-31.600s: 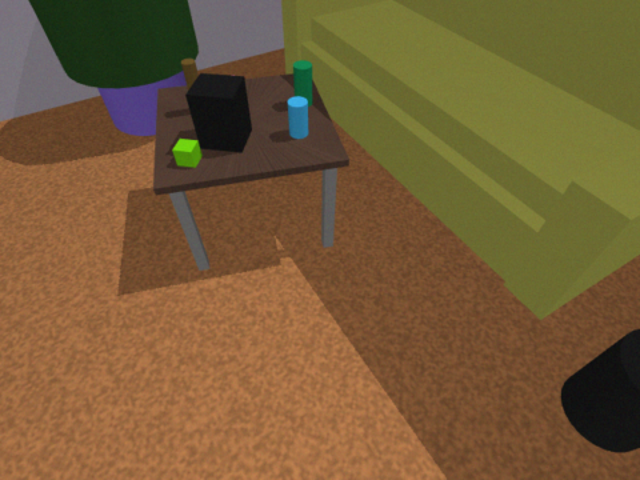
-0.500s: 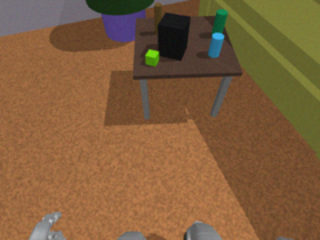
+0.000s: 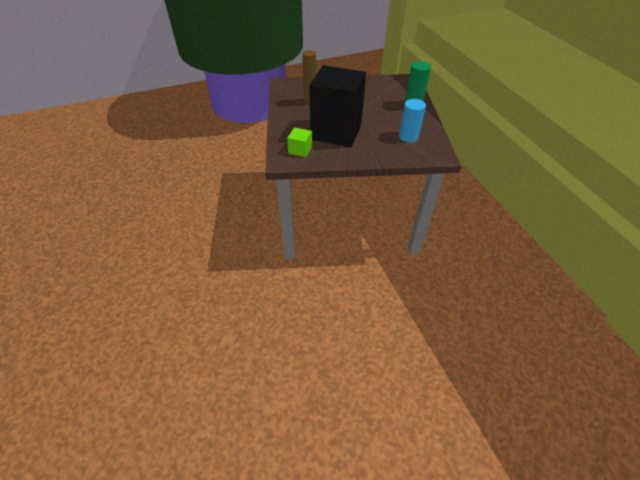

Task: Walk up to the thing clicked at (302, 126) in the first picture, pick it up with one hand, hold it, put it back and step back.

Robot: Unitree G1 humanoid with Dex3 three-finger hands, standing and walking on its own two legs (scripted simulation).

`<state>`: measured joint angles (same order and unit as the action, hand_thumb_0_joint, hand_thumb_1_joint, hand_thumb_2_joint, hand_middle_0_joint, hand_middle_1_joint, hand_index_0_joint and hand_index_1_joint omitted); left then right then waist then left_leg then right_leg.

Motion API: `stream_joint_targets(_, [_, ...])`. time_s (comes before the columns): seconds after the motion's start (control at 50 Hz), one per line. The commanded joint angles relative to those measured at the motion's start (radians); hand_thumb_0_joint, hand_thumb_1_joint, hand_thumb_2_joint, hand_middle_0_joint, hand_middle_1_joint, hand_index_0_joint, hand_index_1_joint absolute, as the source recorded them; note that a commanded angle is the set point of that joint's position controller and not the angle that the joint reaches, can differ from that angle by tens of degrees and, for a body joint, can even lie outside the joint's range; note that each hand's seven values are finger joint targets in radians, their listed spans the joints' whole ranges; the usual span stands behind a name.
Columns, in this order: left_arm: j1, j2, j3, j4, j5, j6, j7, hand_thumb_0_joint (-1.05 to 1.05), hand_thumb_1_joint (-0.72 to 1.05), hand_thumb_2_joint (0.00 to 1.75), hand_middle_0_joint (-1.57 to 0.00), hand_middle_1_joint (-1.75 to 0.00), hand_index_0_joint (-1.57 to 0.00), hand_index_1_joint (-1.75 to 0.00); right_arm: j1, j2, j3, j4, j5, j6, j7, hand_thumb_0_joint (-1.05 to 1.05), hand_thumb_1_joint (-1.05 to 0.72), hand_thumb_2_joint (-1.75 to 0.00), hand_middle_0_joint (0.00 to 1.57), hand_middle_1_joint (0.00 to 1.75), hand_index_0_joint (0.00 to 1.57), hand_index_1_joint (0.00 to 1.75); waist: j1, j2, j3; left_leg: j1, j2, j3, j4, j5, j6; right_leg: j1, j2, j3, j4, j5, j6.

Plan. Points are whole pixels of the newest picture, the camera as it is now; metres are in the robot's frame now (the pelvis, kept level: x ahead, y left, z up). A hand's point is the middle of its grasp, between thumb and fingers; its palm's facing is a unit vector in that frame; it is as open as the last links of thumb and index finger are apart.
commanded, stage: step back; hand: right
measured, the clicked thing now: (411, 121) +1.18 -0.26 -0.24
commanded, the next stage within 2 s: stand in 0.66 s
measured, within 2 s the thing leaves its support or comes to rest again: neither
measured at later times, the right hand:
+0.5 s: hand out of the picture +0.13 -0.25 -0.14, palm faces -0.03 +0.93 -0.36, open 7.4 cm
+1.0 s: hand out of the picture +0.13 -0.24 -0.13, palm faces -0.02 +0.94 -0.34, open 7.4 cm
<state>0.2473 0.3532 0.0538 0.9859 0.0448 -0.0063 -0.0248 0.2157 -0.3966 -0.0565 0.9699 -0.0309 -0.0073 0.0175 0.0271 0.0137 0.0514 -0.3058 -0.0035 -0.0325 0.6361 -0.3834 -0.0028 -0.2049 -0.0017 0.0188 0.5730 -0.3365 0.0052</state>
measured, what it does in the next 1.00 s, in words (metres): stands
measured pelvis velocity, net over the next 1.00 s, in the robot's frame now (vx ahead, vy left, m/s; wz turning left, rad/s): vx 0.02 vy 0.00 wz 0.00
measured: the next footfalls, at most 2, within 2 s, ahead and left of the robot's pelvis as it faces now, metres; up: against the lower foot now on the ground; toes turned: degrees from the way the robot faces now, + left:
none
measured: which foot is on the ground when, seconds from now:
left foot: down 0.00-1.00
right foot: down 0.00-1.00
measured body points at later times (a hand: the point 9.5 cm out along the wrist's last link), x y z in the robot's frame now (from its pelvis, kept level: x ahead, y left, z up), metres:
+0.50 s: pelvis +0.04 +0.00 +0.00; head +0.06 +0.01 +0.45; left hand +0.14 +0.31 -0.12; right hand +0.13 -0.30 -0.12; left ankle +0.03 +0.12 -0.73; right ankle +0.00 -0.13 -0.73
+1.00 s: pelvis +0.02 +0.00 +0.02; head +0.04 +0.01 +0.47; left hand +0.11 +0.29 -0.12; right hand +0.13 -0.29 -0.11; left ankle +0.03 +0.12 -0.73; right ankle +0.00 -0.13 -0.73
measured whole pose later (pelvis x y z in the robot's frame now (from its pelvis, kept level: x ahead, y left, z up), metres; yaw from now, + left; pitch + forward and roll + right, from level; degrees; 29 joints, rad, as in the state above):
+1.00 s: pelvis +0.02 +0.00 +0.02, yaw +0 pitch -3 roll +0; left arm 0.07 0.34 0.00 1.12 0.01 -0.01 -0.01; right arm 0.04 -0.33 0.00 1.09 -0.01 -0.01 0.01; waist 0.01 -0.01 0.09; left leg -0.14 -0.01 -0.02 0.37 -0.18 0.00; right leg -0.07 -0.02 -0.01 0.34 -0.23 0.02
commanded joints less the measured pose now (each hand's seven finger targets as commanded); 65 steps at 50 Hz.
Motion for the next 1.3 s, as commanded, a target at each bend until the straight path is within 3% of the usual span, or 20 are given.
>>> stream_joint_targets(0.0, [-0.111, 0.188, 0.024, -0.101, -0.017, -0.019, 0.012, 0.0, 0.9, 0.9, -0.2, -0.3, -0.2, -0.3, -0.01, -0.187, -0.054, -0.046, -0.005, -0.052, -0.025, 0.0, -0.9, -0.9, 0.2, 0.3, 0.2, 0.3, -0.044, 0.017, -0.033, 0.25, 0.126, -0.209, -0.29, 0.048, 0.053, -0.234, -0.084, 0.083, -0.016, 0.027, -0.064])
stream_joint_targets(0.02, [-0.111, 0.189, 0.026, -0.086, -0.034, -0.012, 0.014, 0.0, 0.9, 0.9, -0.2, -0.3, -0.2, -0.3, -0.032, -0.231, -0.053, -0.051, -0.005, -0.055, -0.026, 0.0, -0.9, -0.9, 0.2, 0.3, 0.2, 0.3, -0.026, 0.097, -0.045, 0.169, 0.252, -0.411, -0.373, -0.131, 0.134, -0.217, -0.018, 0.018, 0.079, -0.106, -0.032])
stream_joint_targets(0.04, [-0.102, 0.231, 0.04, -0.07, -0.029, -0.01, 0.02, 0.0, 0.9, 0.9, -0.2, -0.3, -0.2, -0.3, -0.049, -0.265, -0.063, -0.053, -0.002, -0.053, -0.023, 0.0, -0.9, -0.9, 0.2, 0.3, 0.2, 0.3, -0.02, 0.074, -0.025, 0.067, 0.308, -0.441, -0.398, -0.224, 0.192, -0.151, -0.027, 0.008, 0.137, -0.171, -0.034])
stream_joint_targets(0.06, [-0.097, 0.233, 0.039, -0.068, -0.027, -0.012, 0.019, 0.0, 0.9, 0.9, -0.2, -0.3, -0.2, -0.3, -0.071, -0.252, -0.058, -0.058, -0.008, -0.053, -0.022, 0.0, -0.9, -0.9, 0.2, 0.3, 0.2, 0.3, -0.014, 0.066, -0.006, 0.049, 0.296, -0.419, -0.395, -0.191, 0.196, -0.141, -0.038, 0.027, 0.142, -0.18, -0.038])
stream_joint_targets(0.14, [-0.048, 0.2, 0.038, -0.017, -0.024, -0.035, 0.022, 0.0, 0.9, 0.9, -0.2, -0.3, -0.2, -0.3, -0.127, -0.195, -0.036, -0.048, 0.007, -0.046, -0.02, 0.0, -0.9, -0.9, 0.2, 0.3, 0.2, 0.3, 0.024, 0.128, -0.059, 0.008, 0.174, -0.195, -0.273, 0.133, 0.084, 0.067, -0.034, 0.006, -0.149, 0.043, -0.044])
stream_joint_targets(0.16, [-0.056, 0.22, 0.044, -0.011, -0.019, -0.038, 0.024, 0.0, 0.9, 0.9, -0.2, -0.3, -0.2, -0.3, -0.124, -0.174, -0.027, -0.047, 0.013, -0.041, -0.019, 0.0, -0.9, -0.9, 0.2, 0.3, 0.2, 0.3, 0.022, 0.096, -0.071, -0.034, 0.14, -0.162, -0.243, 0.139, 0.056, 0.13, -0.051, 0.045, -0.169, 0.075, -0.052])
stream_joint_targets(0.2, [-0.092, 0.276, 0.05, -0.018, -0.012, -0.04, 0.022, 0.0, 0.9, 0.9, -0.2, -0.3, -0.2, -0.3, -0.111, -0.159, -0.028, -0.042, 0.014, -0.036, -0.018, 0.0, -0.9, -0.9, 0.2, 0.3, 0.2, 0.3, -0.003, -0.012, -0.042, -0.067, 0.053, -0.085, -0.162, -0.023, 0.025, 0.087, -0.136, 0.175, -0.212, -0.081, -0.107])
stream_joint_targets(0.22, [-0.103, 0.283, 0.051, -0.021, -0.013, -0.039, 0.022, 0.0, 0.9, 0.9, -0.2, -0.3, -0.2, -0.3, -0.102, -0.156, -0.028, -0.032, 0.009, -0.038, -0.02, 0.0, -0.9, -0.9, 0.2, 0.3, 0.2, 0.3, -0.008, -0.036, -0.026, -0.077, 0.035, -0.059, -0.117, -0.02, 0.019, 0.08, -0.175, 0.217, -0.224, -0.115, -0.129])
stream_joint_targets(0.28, [-0.158, 0.275, 0.044, -0.031, -0.018, -0.04, 0.027, 0.0, 0.9, 0.9, -0.2, -0.3, -0.2, -0.3, -0.088, -0.144, -0.022, -0.005, 0.008, -0.047, -0.021, 0.0, -0.9, -0.9, 0.2, 0.3, 0.2, 0.3, -0.026, -0.08, -0.009, -0.008, 0.038, -0.033, -0.118, 0.159, 0.021, 0.026, -0.209, 0.178, -0.21, 0.07, -0.139])
stream_joint_targets(0.34, [-0.175, 0.24, 0.035, -0.028, -0.028, -0.04, 0.03, 0.0, 0.9, 0.9, -0.2, -0.3, -0.2, -0.3, -0.083, -0.16, -0.025, 0.007, 0.011, -0.057, -0.021, 0.0, -0.9, -0.9, 0.2, 0.3, 0.2, 0.3, -0.02, -0.06, -0.073, 0.091, 0.094, -0.091, -0.138, 0.475, 0.063, 0.058, -0.111, 0.04, -0.112, 0.303, -0.064])
stream_joint_targets(0.44, [-0.189, 0.225, 0.035, -0.03, -0.036, -0.031, 0.038, 0.0, 0.9, 0.9, -0.2, -0.3, -0.2, -0.3, -0.064, -0.183, -0.032, 0.018, 0.019, -0.052, -0.036, 0.0, -0.9, -0.9, 0.2, 0.3, 0.2, 0.3, -0.016, 0.026, -0.169, 0.192, 0.133, -0.118, -0.107, 0.764, 0.092, 0.085, -0.086, -0.009, -0.012, 0.379, -0.045])
stream_joint_targets(0.52, [-0.198, 0.221, 0.03, -0.021, -0.034, -0.026, 0.04, 0.0, 0.9, 0.9, -0.2, -0.3, -0.2, -0.3, -0.106, -0.182, -0.034, 0.007, 0.02, -0.042, -0.041, 0.0, -0.9, -0.9, 0.2, 0.3, 0.2, 0.3, -0.007, 0.052, -0.154, 0.155, 0.155, -0.15, -0.12, 0.632, 0.111, 0.073, -0.075, -0.011, -0.01, 0.278, -0.049])
stream_joint_targets(0.6, [-0.148, 0.267, 0.042, 0.008, -0.026, -0.03, 0.042, 0.0, 0.9, 0.9, -0.2, -0.3, -0.2, -0.3, -0.176, -0.156, -0.027, -0.013, 0.018, -0.034, -0.038, 0.0, -0.9, -0.9, 0.2, 0.3, 0.2, 0.3, 0.018, -0.032, -0.12, -0.025, 0.063, -0.055, -0.013, 0.43, 0.063, 0.197, -0.141, 0.084, -0.087, 0.319, -0.09])
stream_joint_targets(0.62, [-0.147, 0.283, 0.047, 0.007, -0.024, -0.031, 0.044, 0.0, 0.9, 0.9, -0.2, -0.3, -0.2, -0.3, -0.176, -0.14, -0.022, -0.013, 0.016, -0.03, -0.038, 0.0, -0.9, -0.9, 0.2, 0.3, 0.2, 0.3, 0.017, -0.066, -0.113, -0.053, 0.036, -0.016, 0.028, 0.35, 0.043, 0.209, -0.204, 0.135, -0.113, 0.351, -0.131])
stream_joint_targets(0.64, [-0.177, 0.245, 0.017, 0.014, -0.034, -0.031, 0.041, 0.0, 0.9, 0.9, -0.2, -0.3, -0.2, -0.3, -0.186, -0.133, -0.009, -0.01, 0.026, -0.023, -0.037, 0.0, -0.9, -0.9, 0.2, 0.3, 0.2, 0.3, -0.011, -0.033, -0.065, 0.049, 0.061, -0.05, -0.058, 0.377, 0.022, 0.091, -0.238, 0.182, -0.132, 0.561, -0.139])
stream_joint_targets(0.66, [-0.223, 0.246, 0.019, 0.003, -0.036, -0.031, 0.042, 0.0, 0.9, 0.9, -0.2, -0.3, -0.2, -0.3, -0.143, -0.139, -0.009, 0.002, 0.028, -0.025, -0.037, 0.0, -0.9, -0.9, 0.2, 0.3, 0.2, 0.3, -0.044, -0.027, -0.088, 0.148, 0.087, -0.078, -0.13, 0.477, 0.033, 0.058, -0.196, 0.117, -0.111, 0.569, -0.104])
stream_joint_targets(0.7, [-0.221, 0.21, 0.006, 0.007, -0.047, -0.028, 0.047, 0.0, 0.9, 0.9, -0.2, -0.3, -0.2, -0.3, -0.165, -0.164, -0.01, 0.019, 0.023, -0.032, -0.034, 0.0, -0.9, -0.9, 0.2, 0.3, 0.2, 0.3, -0.026, -0.035, -0.115, 0.199, 0.11, -0.09, -0.143, 0.664, 0.049, 0.098, -0.123, 0.049, -0.128, 0.563, -0.041])
stream_joint_targets(0.76, [-0.216, 0.214, 0.004, 0.029, -0.048, -0.027, 0.046, 0.0, 0.9, 0.9, -0.2, -0.3, -0.2, -0.3, -0.171, -0.16, -0.004, 0.031, 0.026, -0.03, -0.034, 0.0, -0.9, -0.9, 0.2, 0.3, 0.2, 0.3, -0.031, -0.02, -0.145, 0.247, 0.121, -0.08, -0.179, 0.703, 0.046, 0.148, -0.116, 0.043, -0.156, 0.551, -0.028])
stream_joint_targets(0.94, [-0.225, 0.2, -0.008, 0.08, -0.039, -0.026, 0.031, 0.0, 0.9, 0.9, -0.2, -0.3, -0.2, -0.3, -0.212, -0.152, 0.011, 0.072, 0.028, -0.028, -0.027, 0.0, -0.9, -0.9, 0.2, 0.3, 0.2, 0.3, -0.03, 0.001, -0.084, 0.203, 0.119, -0.089, -0.351, 0.348, 0.024, 0.136, -0.115, 0.053, -0.295, 0.228, -0.02])
stream_joint_targets(1.28, [-0.18, 0.201, -0.018, 0.104, -0.034, -0.033, 0.028, 0.0, 0.9, 0.9, -0.2, -0.3, -0.2, -0.3, -0.178, -0.163, 0.01, 0.115, 0.021, -0.028, -0.017, 0.0, -0.9, -0.9, 0.2, 0.3, 0.2, 0.3, -0.029, -0.014, -0.054, 0.174, 0.117, -0.098, -0.386, 0.22, 0.022, 0.079, -0.124, 0.068, -0.341, 0.114, -0.019])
